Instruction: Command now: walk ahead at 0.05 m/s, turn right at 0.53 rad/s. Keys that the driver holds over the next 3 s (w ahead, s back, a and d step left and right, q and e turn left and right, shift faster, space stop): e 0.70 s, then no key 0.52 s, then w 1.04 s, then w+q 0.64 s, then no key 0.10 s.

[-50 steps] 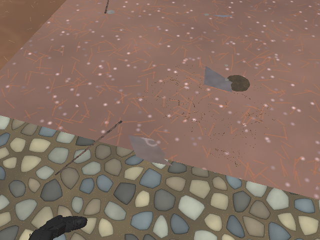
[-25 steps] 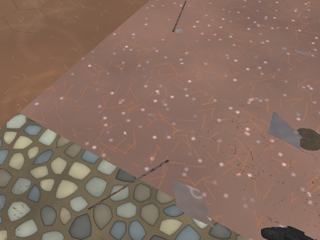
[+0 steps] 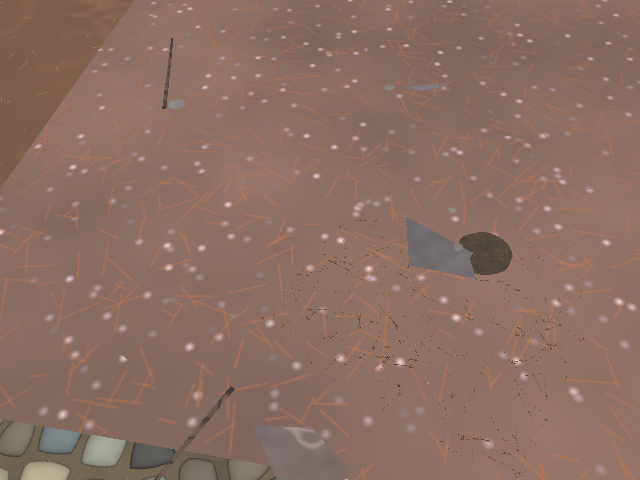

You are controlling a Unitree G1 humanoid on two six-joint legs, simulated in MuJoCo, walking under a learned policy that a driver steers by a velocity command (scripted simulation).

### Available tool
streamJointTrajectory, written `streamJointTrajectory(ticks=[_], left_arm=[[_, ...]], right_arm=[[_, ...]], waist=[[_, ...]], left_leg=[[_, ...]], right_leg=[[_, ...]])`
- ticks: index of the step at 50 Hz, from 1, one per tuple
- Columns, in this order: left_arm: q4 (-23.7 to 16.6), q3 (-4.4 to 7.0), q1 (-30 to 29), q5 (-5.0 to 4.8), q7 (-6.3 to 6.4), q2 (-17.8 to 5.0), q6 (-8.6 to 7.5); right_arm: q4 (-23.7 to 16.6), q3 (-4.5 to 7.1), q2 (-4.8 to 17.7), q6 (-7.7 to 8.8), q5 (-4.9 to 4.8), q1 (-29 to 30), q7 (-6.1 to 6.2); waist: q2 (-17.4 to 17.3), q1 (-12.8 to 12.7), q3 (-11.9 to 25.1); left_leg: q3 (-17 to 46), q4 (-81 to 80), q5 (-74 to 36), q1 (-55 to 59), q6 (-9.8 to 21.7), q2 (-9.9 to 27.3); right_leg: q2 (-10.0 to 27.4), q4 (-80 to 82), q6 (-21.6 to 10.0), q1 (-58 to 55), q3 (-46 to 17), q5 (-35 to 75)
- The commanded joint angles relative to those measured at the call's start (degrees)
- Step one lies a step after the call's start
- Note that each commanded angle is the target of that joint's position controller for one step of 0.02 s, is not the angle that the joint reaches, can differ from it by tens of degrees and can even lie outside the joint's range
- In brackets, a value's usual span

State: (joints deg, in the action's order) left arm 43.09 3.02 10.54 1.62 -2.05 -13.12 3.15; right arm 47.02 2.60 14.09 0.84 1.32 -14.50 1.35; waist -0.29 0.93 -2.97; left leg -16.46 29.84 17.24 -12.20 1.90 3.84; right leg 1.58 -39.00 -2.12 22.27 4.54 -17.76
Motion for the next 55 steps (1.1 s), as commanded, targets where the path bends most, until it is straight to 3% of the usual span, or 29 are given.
streamJointTrajectory(ticks=[1,2,3,4,6,8,9,11,19,23,25,26,27,28,29,30,31,32,34,38,44,46,47,48,49,50,51,53,55], left_arm=[[-3.2,1.62,4.6,0.26,0.57,-5.8,-1.94],[-3.5,3.09,7.1,0.91,1.41,-12.5,-2.86],[-3.1,4.72,9.9,-0.63,1.67,-17.6,-2.46],[-2.6,4.36,11.9,-1.47,1.82,-15.1,-2.06],[-3.5,3.04,4.6,-1.07,2.48,-11.2,-1.14],[-5.0,2.39,0.5,-1.45,2.6,-9.1,-1.08],[-5.0,2.42,1.2,-1.49,2.38,-9.3,-1.33],[-4.7,2.84,2.6,-1.4,2.1,-10.5,-1.82],[-4.8,3.73,4.6,-0.41,1.75,-12.4,-1.08],[-5.3,4.01,2.7,-0.26,1.21,-12.6,-0.72],[-5.5,4.02,0.4,-0.8,1.07,-12.4,-0.46],[-5.7,3.8,-0.5,-1.42,1.3,-11.5,-0.47],[-6.2,2.94,1.4,-1.78,1.53,-8.0,-0.71],[-6.6,2.96,2.6,-1.66,2.03,-7.2,-0.94],[-6.0,3.99,1.9,0.66,2.11,-11.8,-0.9],[-4.8,4.41,3.0,0.43,1.67,-12.1,-0.72],[-3.6,4.35,4.9,0.24,1.22,-11.5,-0.26],[-3.0,4.31,6.0,0.08,0.63,-11.2,0.21],[-2.9,3.89,5.5,-0.46,-0.15,-10.5,0.67],[-4.6,2.73,0.5,-0.76,-0.24,-8.4,1.12],[-4.6,1.05,0.1,-1.63,0.69,-6.9,0.93],[-3.2,0.51,3.2,-1.38,1.15,-6.0,0.12],[-2.9,0.35,3.5,-0.51,1.51,-7.0,-0.61],[-3.3,0.62,4.2,0.62,1.85,-10.6,-1.49],[-3.6,1.08,1.8,-0.21,2.1,-14.2,-1.89],[-3.0,0.37,2.1,-0.24,2.23,-10.5,-2.44],[-2.8,-0.62,0.1,-0.29,2.45,-8.3,-2.75],[-2.1,-1.19,-2.5,-0.46,3.19,-7.6,-2.92],[-1.1,-1.46,-1.8,-0.71,3.4,-7.3,-3.14]], right_arm=[[-1.5,2.77,9.0,-0.97,0.21,-3.3,0.22],[-3.1,2.06,5.8,-1.43,0.62,-5.0,-0.11],[-6.6,1.36,4.3,-2.37,-0.14,-0.3,0.29],[-6.2,1.61,6.2,-3.12,0.44,1.5,0.27],[-5.5,1.61,5.2,-2.68,-0.73,2.2,0.0],[-4.7,2.04,6.4,-2.66,0.62,0.7,-0.13],[-4.6,2.08,6.3,-2.88,0.63,0.1,-0.24],[-4.9,1.91,5.5,-3.24,0.12,0.3,-0.27],[-7.6,1.39,5.4,-3.15,-0.4,5.1,0.24],[-8.2,1.16,5.8,-2.27,-1.18,3.2,0.65],[-7.5,0.98,5.4,-1.65,-1.38,-0.8,1.08],[-7.0,1.2,6.2,-1.23,-1.08,-3.1,1.54],[-7.6,2.1,11.1,-0.97,-0.15,-2.9,2.12],[-9.8,2.95,15.9,-1.2,0.11,2.7,1.92],[-9.8,2.69,13.6,-1.37,0.76,2.7,1.46],[-10.3,1.49,9.5,-1.24,0.31,5.3,1.16],[-10.8,0.99,7.7,-1.19,0.07,7.8,0.92],[-11.3,0.87,7.4,-1.14,0.02,9.0,1.04],[-11.4,0.88,7.3,-1.1,0.1,7.0,1.16],[-8.9,1.69,8.9,-0.82,-0.04,-0.3,1.07],[-7.4,2.22,10.8,-1.13,0.22,0.8,-0.63],[-6.5,2.18,10.9,-1.68,-0.54,1.7,-0.93],[-5.9,1.98,10.2,-1.76,-0.74,0.5,-0.97],[-6.6,1.06,6.7,-1.76,-0.42,-1.5,-1.3],[-8.3,-0.2,3.1,-2.22,-0.92,0.4,-1.05],[-7.3,0.46,6.3,-3.17,-0.8,2.3,-0.56],[-6.7,0.66,6.4,-3.52,-1.19,2.2,-0.78],[-4.9,1.14,7.0,-3.52,-0.74,0.8,-1.05],[-2.8,0.9,6.3,-3.41,-0.3,-1.5,-1.07]], waist=[[0.1,-1.9,6.2],[14.5,-1.6,7.4],[20.1,-4.2,7.3],[9.2,-4.9,7.5],[5.5,-1.4,3.3],[6.3,0.1,4.7],[5.4,0.1,6.2],[4.3,-0.3,7.0],[6.9,-2.9,5.4],[7.8,-2.1,6.2],[7.5,0.4,6.2],[6.1,1.7,5.9],[-3.3,0.3,5.8],[-13.9,-1.0,3.2],[-8.7,-1.1,2.3],[-5.4,-3.0,2.0],[-4.6,-4.3,1.2],[-6.6,-4.8,2.2],[-7.4,-3.0,2.8],[-7.7,1.0,3.9],[-11.5,1.1,5.2],[-9.7,-1.6,5.3],[-7.1,-2.0,5.5],[3.4,-0.8,8.0],[14.8,-0.6,4.9],[10.1,-2.6,4.1],[9.0,-1.3,3.1],[9.5,0.1,1.9],[8.4,0.2,4.1]], left_leg=[[7.1,4.3,-13.7,0.4,2.9,12.5],[2.9,20.3,3.2,-9.0,-1.1,6.3],[8.4,30.3,22.6,-21.0,-3.3,-4.3],[14.7,36.3,20.2,-22.5,-3.7,-2.2],[17.6,34.4,10.6,-22.1,-3.5,-0.9],[17.1,33.7,5.9,-19.9,-3.7,-1.8],[17.3,33.8,5.3,-19.0,-3.8,-2.4],[17.9,31.4,4.9,-18.9,-4.3,-2.7],[19.2,17.8,6.3,-15.5,-3.9,-4.7],[19.2,9.9,7.3,-8.4,-2.3,-7.0],[18.8,-1.0,3.0,-0.8,-1.0,-7.9],[19.9,-9.5,-0.8,5.1,-0.3,-6.2],[31.0,-17.0,4.5,9.1,2.4,5.5],[45.8,-21.0,3.2,6.3,8.1,17.8],[42.9,-18.3,-5.8,-0.2,11.7,19.3],[37.3,-16.8,-10.9,-2.1,11.2,15.6],[31.0,-15.8,-14.2,-2.6,9.4,11.7],[27.1,-14.9,-15.9,-0.4,8.3,9.2],[23.1,-13.2,-22.9,3.8,8.7,8.0],[23.2,-10.7,-29.0,11.7,10.6,10.4],[21.2,-7.0,-32.9,7.1,10.4,10.4],[19.8,-3.4,-32.6,4.4,8.2,9.1],[19.0,-1.6,-27.5,0.4,5.0,8.2],[15.7,5.6,-13.0,-6.7,1.1,4.5],[12.8,5.7,11.6,-10.1,-1.5,-2.6],[16.7,12.0,14.8,-8.2,-1.8,-1.1],[17.5,13.7,13.4,-8.7,-1.6,-1.6],[17.5,13.3,8.6,-8.4,-2.0,-1.9],[16.9,13.0,7.3,-6.1,-2.8,-2.7]], right_leg=[[-0.4,13.8,-2.4,-10.2,-2.6,6.9],[12.7,19.0,-5.4,-16.6,-20.2,23.4],[21.3,20.5,-15.9,-18.1,-34.2,36.9],[19.7,20.2,-17.2,-18.9,-30.1,35.9],[12.7,21.2,-13.5,-13.7,-22.4,27.9],[9.0,20.9,-11.5,-13.3,-19.3,29.3],[8.7,20.5,-11.5,-13.8,-19.2,30.9],[8.4,20.5,-11.6,-14.6,-20.1,29.1],[7.5,21.4,-12.1,-11.8,-28.4,11.4],[6.5,19.9,-10.6,-9.6,-32.6,15.2],[4.4,18.4,-7.7,-6.5,-33.3,14.1],[1.9,16.6,-4.7,-2.6,-32.1,8.6],[-3.6,8.1,-0.9,3.4,-25.9,-4.5],[-13.8,-4.9,1.2,12.0,-11.7,-13.2],[-8.4,-16.1,1.9,9.1,-11.8,-13.8],[-7.9,-21.1,1.9,6.9,-12.1,-10.8],[-7.6,-25.1,2.3,6.4,-11.4,-7.6],[-7.3,-28.0,2.9,7.3,-10.5,-5.3],[-6.7,-28.7,4.5,9.4,-8.6,-4.8],[-5.9,-20.1,5.7,10.3,-8.4,-7.1],[-5.5,-0.1,3.2,-4.0,-3.2,-9.8],[-5.5,14.9,1.7,-11.5,-1.9,1.0],[-3.7,23.0,1.0,-17.4,-5.0,9.5],[7.6,26.6,-0.7,-24.8,-18.9,11.8],[17.5,24.1,-7.9,-17.6,-27.8,28.5],[17.1,23.0,-11.4,-16.2,-26.1,29.0],[15.2,23.3,-11.4,-15.5,-23.1,28.4],[10.5,22.8,-8.4,-15.9,-18.1,30.2],[8.8,21.0,-7.9,-17.4,-15.1,36.4]])
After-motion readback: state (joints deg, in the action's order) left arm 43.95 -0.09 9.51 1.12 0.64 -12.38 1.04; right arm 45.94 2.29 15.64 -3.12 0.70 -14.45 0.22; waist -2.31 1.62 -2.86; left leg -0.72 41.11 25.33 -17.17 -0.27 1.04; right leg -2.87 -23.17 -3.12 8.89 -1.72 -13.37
